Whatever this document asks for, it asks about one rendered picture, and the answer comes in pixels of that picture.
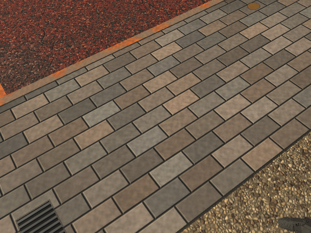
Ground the right robot hand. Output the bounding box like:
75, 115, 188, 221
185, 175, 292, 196
278, 216, 311, 233

